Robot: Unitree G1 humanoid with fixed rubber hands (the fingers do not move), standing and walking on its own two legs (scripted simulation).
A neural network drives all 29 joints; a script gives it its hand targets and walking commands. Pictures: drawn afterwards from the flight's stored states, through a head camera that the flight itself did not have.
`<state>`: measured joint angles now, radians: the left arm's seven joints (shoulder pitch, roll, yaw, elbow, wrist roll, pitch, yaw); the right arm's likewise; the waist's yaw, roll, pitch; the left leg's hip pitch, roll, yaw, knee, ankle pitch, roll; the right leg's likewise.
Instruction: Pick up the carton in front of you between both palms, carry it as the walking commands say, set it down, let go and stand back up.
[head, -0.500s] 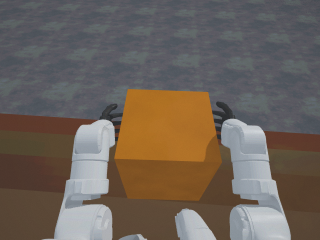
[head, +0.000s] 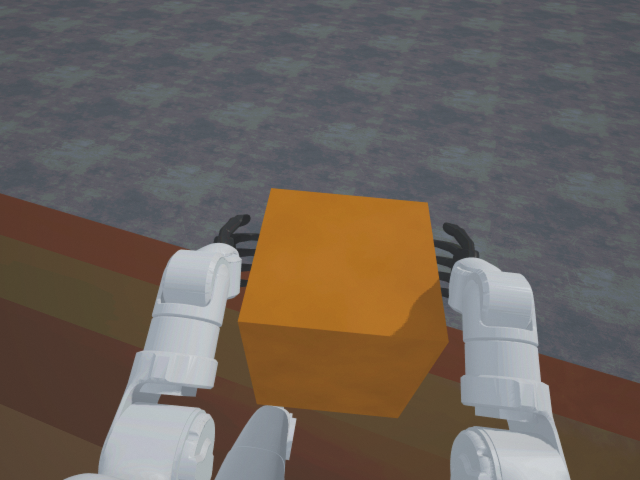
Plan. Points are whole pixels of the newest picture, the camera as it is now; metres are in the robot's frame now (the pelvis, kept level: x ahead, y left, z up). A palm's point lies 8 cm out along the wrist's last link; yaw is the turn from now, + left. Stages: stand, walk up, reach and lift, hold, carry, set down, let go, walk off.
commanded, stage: carry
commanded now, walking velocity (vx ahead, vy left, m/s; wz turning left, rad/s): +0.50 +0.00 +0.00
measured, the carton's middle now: (337, 308) +0.33 +0.03 +0.00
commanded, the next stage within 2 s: none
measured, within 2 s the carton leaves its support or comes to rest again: neither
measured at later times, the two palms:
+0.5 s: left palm (303, 172) +0.69 +0.15 -0.08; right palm (442, 193) +0.67 -0.15 -0.07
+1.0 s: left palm (326, 142) +1.01 +0.14 -0.22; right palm (426, 151) +1.02 -0.16 -0.23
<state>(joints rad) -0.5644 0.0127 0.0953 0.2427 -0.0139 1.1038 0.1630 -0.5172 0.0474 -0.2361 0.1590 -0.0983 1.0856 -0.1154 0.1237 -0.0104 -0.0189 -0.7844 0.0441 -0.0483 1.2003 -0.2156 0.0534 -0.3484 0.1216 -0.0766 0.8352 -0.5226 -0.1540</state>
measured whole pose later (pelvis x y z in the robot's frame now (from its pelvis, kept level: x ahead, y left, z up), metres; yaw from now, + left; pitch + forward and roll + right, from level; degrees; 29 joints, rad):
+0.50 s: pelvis +0.34 +0.04 -0.15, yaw -2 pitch +3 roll +0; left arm -0.52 -0.05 0.22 0.09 0.07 1.13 0.13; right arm -0.59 0.00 -0.13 0.19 0.02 1.08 -0.17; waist -0.10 0.00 0.01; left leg -0.42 -0.09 0.09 0.90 -0.54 0.13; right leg -0.77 -0.02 0.07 1.17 -0.18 -0.04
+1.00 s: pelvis +0.67 -0.02 -0.30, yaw -1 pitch +3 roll +1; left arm -0.57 0.00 0.10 0.22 0.00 1.08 0.16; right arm -0.51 0.03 -0.23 0.11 -0.08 1.09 -0.12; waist 0.11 0.01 0.00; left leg -0.81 0.05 -0.03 1.10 -0.06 0.06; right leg -0.34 0.11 -0.07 0.88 -0.59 -0.14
